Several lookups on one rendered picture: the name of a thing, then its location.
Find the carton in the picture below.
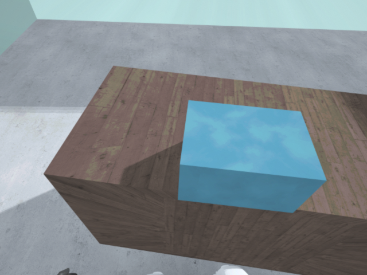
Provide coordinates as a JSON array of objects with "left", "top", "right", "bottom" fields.
[{"left": 178, "top": 100, "right": 327, "bottom": 213}]

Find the pedestal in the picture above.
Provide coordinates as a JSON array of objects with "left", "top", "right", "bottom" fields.
[{"left": 44, "top": 66, "right": 367, "bottom": 275}]

